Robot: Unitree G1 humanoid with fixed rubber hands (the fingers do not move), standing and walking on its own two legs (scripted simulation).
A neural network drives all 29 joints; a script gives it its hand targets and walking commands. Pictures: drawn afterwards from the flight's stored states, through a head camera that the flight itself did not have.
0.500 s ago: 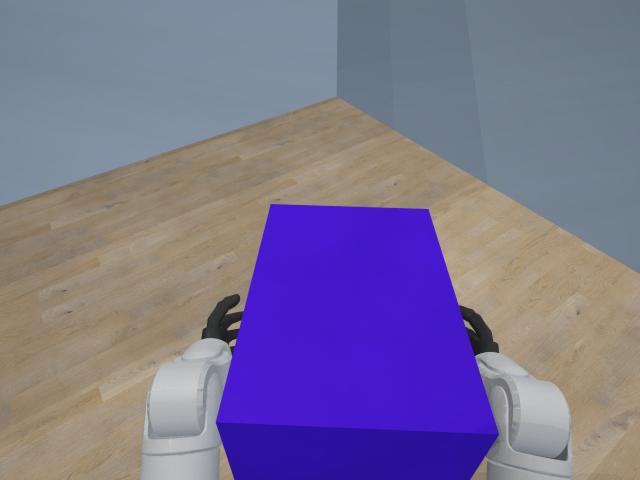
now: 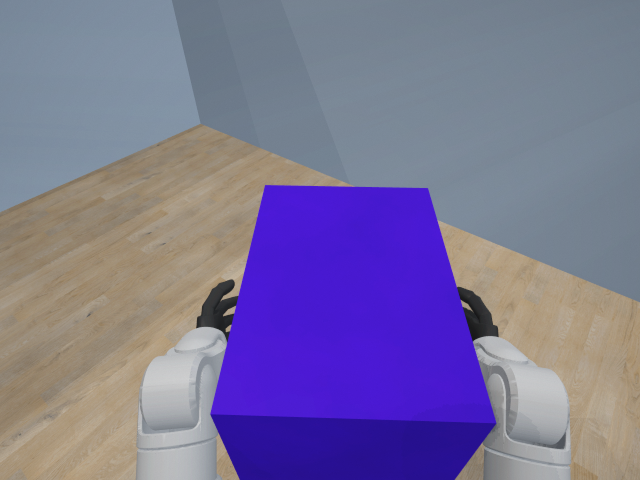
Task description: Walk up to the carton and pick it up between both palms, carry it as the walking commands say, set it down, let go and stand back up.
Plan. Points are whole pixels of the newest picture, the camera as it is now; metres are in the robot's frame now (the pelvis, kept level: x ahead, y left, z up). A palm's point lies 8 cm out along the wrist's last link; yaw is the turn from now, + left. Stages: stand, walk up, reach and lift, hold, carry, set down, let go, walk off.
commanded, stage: carry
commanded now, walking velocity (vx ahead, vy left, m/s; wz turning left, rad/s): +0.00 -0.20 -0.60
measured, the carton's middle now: (342, 350) +0.29 +0.00 +0.05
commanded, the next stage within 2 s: none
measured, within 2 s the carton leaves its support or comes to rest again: neither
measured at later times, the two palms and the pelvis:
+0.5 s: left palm (381, 376) +0.22 -0.04 +0.11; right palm out of the picture +0.15 -0.33 +0.13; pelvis -0.07 -0.13 +0.03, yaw -16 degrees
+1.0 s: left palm out of the picture +0.13 -0.30 +0.07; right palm out of the picture -0.02 -0.56 +0.09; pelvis -0.18 -0.29 +0.00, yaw -30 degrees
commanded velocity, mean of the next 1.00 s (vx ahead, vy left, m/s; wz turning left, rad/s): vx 0.00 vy -0.20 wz -0.60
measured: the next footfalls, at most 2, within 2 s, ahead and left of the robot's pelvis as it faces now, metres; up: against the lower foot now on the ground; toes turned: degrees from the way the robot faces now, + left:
left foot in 0.30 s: +0.01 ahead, -0.01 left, +0.00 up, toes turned +1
right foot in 0.68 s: -0.07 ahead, -0.40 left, +0.00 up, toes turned -30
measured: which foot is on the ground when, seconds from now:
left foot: up 0.00-0.28, down 0.30-0.68, up 0.70-1.00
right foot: down 0.00-0.32, up 0.34-0.66, down 0.68-1.00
